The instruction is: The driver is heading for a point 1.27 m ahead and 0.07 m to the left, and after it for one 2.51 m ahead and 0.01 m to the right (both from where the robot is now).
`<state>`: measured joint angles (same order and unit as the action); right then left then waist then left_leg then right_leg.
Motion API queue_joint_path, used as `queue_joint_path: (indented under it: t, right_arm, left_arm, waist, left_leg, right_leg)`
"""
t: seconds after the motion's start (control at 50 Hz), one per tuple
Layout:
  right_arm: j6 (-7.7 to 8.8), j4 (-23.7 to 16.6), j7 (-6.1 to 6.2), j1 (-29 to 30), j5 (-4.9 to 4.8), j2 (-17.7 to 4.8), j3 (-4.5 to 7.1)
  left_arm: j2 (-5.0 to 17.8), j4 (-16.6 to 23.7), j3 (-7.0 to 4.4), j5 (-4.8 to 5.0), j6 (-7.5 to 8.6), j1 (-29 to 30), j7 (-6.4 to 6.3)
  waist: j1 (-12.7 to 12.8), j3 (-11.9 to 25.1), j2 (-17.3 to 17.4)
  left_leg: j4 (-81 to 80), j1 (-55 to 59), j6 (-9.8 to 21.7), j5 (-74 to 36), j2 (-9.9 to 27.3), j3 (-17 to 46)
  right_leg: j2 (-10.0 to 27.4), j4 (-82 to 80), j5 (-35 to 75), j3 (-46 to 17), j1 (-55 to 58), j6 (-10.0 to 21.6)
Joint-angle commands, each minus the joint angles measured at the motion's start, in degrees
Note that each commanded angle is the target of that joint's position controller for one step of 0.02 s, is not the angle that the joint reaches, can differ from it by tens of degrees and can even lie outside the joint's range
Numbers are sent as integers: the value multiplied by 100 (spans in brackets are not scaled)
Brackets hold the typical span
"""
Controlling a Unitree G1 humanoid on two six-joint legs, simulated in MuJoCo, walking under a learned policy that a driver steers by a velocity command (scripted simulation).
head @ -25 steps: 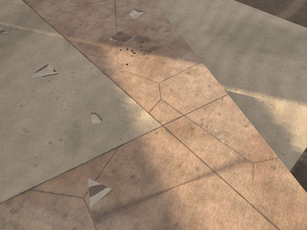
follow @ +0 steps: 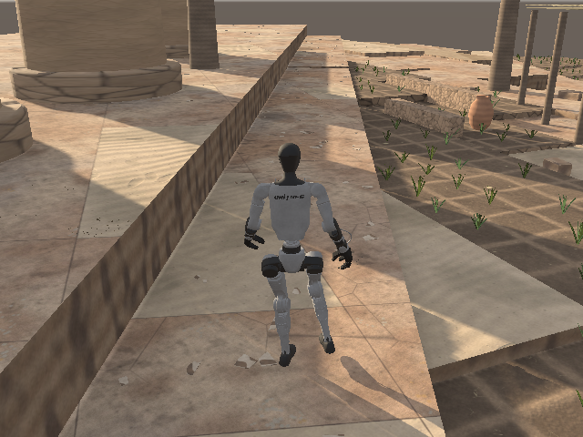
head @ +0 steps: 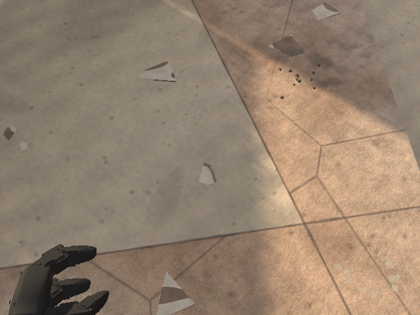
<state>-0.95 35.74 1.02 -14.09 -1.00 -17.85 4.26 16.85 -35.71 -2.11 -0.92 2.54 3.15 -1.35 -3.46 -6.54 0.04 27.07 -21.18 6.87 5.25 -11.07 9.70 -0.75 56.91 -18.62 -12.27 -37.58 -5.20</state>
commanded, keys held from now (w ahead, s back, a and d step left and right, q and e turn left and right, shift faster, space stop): q+shift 0.24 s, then shift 0.50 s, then w+shift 0.06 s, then shift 0.20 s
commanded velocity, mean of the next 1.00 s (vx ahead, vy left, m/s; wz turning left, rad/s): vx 0.07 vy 0.00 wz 0.46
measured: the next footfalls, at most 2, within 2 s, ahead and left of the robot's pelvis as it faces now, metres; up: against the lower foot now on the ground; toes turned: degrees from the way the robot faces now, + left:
right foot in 0.22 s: +0.26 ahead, -0.13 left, +0.00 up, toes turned +25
left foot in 0.62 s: +0.08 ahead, +0.05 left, +0.00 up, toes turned +23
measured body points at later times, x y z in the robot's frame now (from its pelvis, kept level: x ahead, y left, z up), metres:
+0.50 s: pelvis +0.10 -0.08 +0.01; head +0.15 -0.07 +0.45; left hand +0.13 +0.22 -0.10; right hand +0.37 -0.27 -0.09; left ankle +0.04 +0.05 -0.68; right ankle +0.20 -0.17 -0.73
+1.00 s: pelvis +0.15 -0.06 +0.00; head +0.17 -0.06 +0.45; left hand +0.17 +0.25 -0.10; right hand +0.35 -0.26 -0.12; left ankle +0.04 +0.04 -0.73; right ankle +0.22 -0.14 -0.74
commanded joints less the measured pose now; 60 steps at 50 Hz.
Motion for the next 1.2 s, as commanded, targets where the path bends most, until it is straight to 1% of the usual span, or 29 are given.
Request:
queue_joint_path:
  t: [0.02, 0.12, 0.18, 0.2, 0.22, 0.24, 0.26, 0.28, 0.32, 0.38, 0.54, 0.6, 0.62, 0.64, 0.66, 0.68, 0.7, 0.74, 0.76, 0.8, 0.84, 0.9, 0.94, 0.98, 1.0, 1.02, 1.04, 1.06, 1.2]
  right_arm:
    - [-127, -592, 204, 288, -73, -1016, 319]
    - [-199, -685, 173, 293, -4, -876, 312]
    - [-204, -814, 127, 543, -40, -793, 288]
    - [-212, -811, 100, 410, -61, -604, 224]
    - [-221, -728, 70, -180, 8, -220, 111]
    - [-191, -948, 14, -234, -25, -671, 211]
    - [-153, -832, -8, -138, 23, -1152, 322]
    - [-185, -680, -2, 9, 2, -1305, 377]
    - [-268, -574, 28, 38, 29, -1024, 288]
    - [-199, -648, 24, 287, -10, -624, 113]
    - [-134, -446, -26, 393, 42, -480, -29]
    - [-116, -192, -85, 29, 89, -422, -35]
    - [-127, -241, -70, -3, 156, -660, -11]
    - [-155, -275, -62, 339, 262, -1075, 69]
    - [-92, -352, -83, 545, 333, -610, -41]
    - [-19, -319, -95, 730, 354, -366, -131]
    - [39, -249, -100, 738, 317, -347, -134]
    - [129, -134, -111, 590, 266, -367, -149]
    - [120, -55, -99, 382, 260, -353, -160]
    - [64, 38, -101, -205, 146, -965, 21]
    - [145, 125, -21, -267, 154, -842, -12]
    - [152, 83, 30, 79, 102, -558, -75]
    - [66, 62, 30, 367, 70, -530, -81]
    - [62, 179, 1, 162, 109, -281, -156]
    - [99, 178, -4, -21, 261, -105, -210]
    - [102, 201, 46, -350, 285, 74, -255]
    - [90, 263, 93, -281, 247, -153, -221]
    - [75, 311, 123, -184, 194, -287, -171]
    - [-7, 745, 171, -358, 137, -395, -115]
  left_arm:
    - [444, 112, -154, 59, -65, -420, -16]
    - [579, 158, -225, 63, 62, -68, 36]
    - [729, -6, -347, 105, 170, -452, 91]
    - [779, -65, -379, 96, 175, -605, 87]
    - [1052, 56, -417, 26, 99, -507, 44]
    - [1162, 44, -441, -180, 22, -663, 53]
    - [960, 92, -440, -118, 17, -668, 43]
    - [691, 143, -364, -59, -19, -564, 15]
    - [646, 167, -301, 22, -140, -523, -37]
    - [716, 27, -286, -28, -230, -772, -54]
    - [908, -241, -324, 115, -332, -1062, 63]
    - [776, -451, -254, 255, -336, -1334, 58]
    - [558, -487, -182, 170, -281, -1519, 88]
    - [148, -316, -65, -3, -183, -1501, 129]
    - [403, -282, -105, -57, -154, -1031, 97]
    - [451, -309, -127, -24, -153, -976, 105]
    - [365, -385, -106, -42, -166, -985, 98]
    - [471, -432, -107, -80, -205, -1030, 91]
    - [439, -506, -82, -48, -209, -1207, 106]
    - [652, -448, -172, 191, -149, -946, 145]
    - [644, -301, -194, 207, -23, -589, 159]
    - [387, -434, -109, 107, 113, -876, 250]
    - [215, -593, -52, 82, 116, -1151, 322]
    - [330, -722, -69, -15, 45, -1520, 314]
    - [842, -629, -151, -40, 13, -1592, 255]
    - [798, -642, -92, -27, -43, -1359, 216]
    - [567, -568, -38, 19, -77, -1095, 204]
    - [532, -588, -17, 16, -89, -1035, 198]
    - [625, -862, -22, 94, -22, -1097, 218]
  waist:
    - [359, 1588, 231]
    - [151, 1194, 878]
    - [328, 1209, 1048]
    - [318, 1326, 646]
    - [-29, 1643, -520]
    - [-122, 1477, -1480]
    - [14, 1351, -1236]
    - [125, 1178, -770]
    - [184, 986, -432]
    - [349, 976, -626]
    - [545, 1269, -1177]
    - [327, 1216, -965]
    - [410, 1370, -343]
    - [696, 1241, 1169]
    - [371, 1109, 1052]
    - [459, 980, 924]
    - [483, 950, 891]
    - [438, 833, 932]
    - [407, 1005, 925]
    - [31, 339, 1074]
    - [-48, -291, 1079]
    - [170, 225, 782]
    - [400, 789, 572]
    - [563, 1071, 365]
    - [421, 1179, -402]
    - [162, 1412, -1158]
    - [229, 1221, -1042]
    - [273, 1067, -910]
    - [353, 1375, -206]
  left_leg:
    - [-414, 724, 446, -1376, 1234, 1636]
    - [-204, 878, 266, -434, 1143, 2205]
    - [287, 883, 43, -253, 981, 2468]
    - [893, 553, -155, 1146, 693, 2193]
    - [2171, -187, -415, 3130, 120, 1304]
    - [3150, -1158, -685, 3564, -36, 612]
    - [3861, -1393, -940, 3053, 448, 392]
    - [4148, -1393, -1048, 2583, 629, 309]
    - [4667, -1362, -1162, 2149, 732, 0]
    - [4139, -1215, -1197, 1967, 839, -464]
    - [1369, 132, -1010, 1809, 1046, -830]
    - [-662, 1343, -591, 516, 969, -913]
    - [-755, 1995, -333, 55, 1629, -111]
    - [-655, 1641, 245, -474, 2521, 845]
    - [-845, 1018, 553, -92, 2657, 934]
    - [-823, 867, 385, 250, 2373, 685]
    - [-703, 871, 124, 498, 2052, 404]
    - [-628, 726, -140, 428, 1834, 257]
    - [-815, 695, -154, 1680, 1736, 265]
    - [-1543, 729, 284, 4394, 2250, 1278]
    - [-1728, 980, 633, 3323, 2707, 1852]
    - [-1061, 1526, 534, 87, 2433, 952]
    - [-637, 1194, 319, -1174, 2116, 343]
    - [-372, 743, -118, -506, 1775, 89]
    - [222, 483, -516, 531, 1310, -277]
    - [329, 509, -841, 1505, 1159, -431]
    - [326, 528, -968, 1581, 1262, -485]
    - [351, 439, -995, 1437, 1253, -522]
    - [-105, 1080, -1018, -265, 1349, -460]
  right_leg:
    - [-327, -692, 757, 283, 688, -126]
    - [-439, -1991, 823, 121, 991, -16]
    - [-322, -3295, 1275, 177, 1893, 166]
    - [168, -3818, 1888, 13, 2618, 404]
    - [1466, -3633, 2748, -1080, 3561, 983]
    - [2303, -3823, 3051, -2307, 3521, 1835]
    - [2302, -3849, 2555, -2414, 3348, 2034]
    - [1885, -3741, 2075, -1667, 3141, 1852]
    - [1435, -3754, 1794, -921, 2795, 1644]
    - [1119, -3883, 2233, -253, 2807, 1700]
    - [1392, -3750, 2054, -47, 2982, 1840]
    - [1191, -3359, 1943, 216, 2426, 1399]
    - [919, -2850, 1203, 536, 1868, 940]
    - [225, -2501, -79, 1320, 1315, 469]
    - [297, -2360, -455, 1158, 1648, 294]
    - [318, -2485, -93, 1114, 1904, 269]
    - [295, -2785, 457, 1145, 2087, 237]
    - [387, -3064, 1227, 1014, 2413, 193]
    - [222, -2890, 734, 1257, 2562, 205]
    - [-156, -1866, -671, 1681, 1350, 417]
    - [236, -1135, -830, 1142, 289, 644]
    - [375, -1535, -812, 1198, 619, 620]
    - [149, -2451, 539, 1474, 1999, 509]
    - [219, -3322, 2071, 1238, 3332, 522]
    - [966, -3305, 3628, 448, 3743, 726]
    - [1397, -3264, 3562, -22, 3650, 1345]
    - [1382, -3359, 2974, -193, 3417, 1568]
    - [1284, -3363, 2710, -157, 3349, 1559]
    - [809, -2805, 4822, 521, 3730, 1230]
Keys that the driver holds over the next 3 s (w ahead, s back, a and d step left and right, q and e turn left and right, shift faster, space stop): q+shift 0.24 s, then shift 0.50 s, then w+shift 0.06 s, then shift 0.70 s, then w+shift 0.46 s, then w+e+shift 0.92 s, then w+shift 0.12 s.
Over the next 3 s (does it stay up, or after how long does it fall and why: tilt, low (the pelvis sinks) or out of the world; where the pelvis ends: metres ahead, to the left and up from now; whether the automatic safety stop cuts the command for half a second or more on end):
stays up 1.03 0.14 0.00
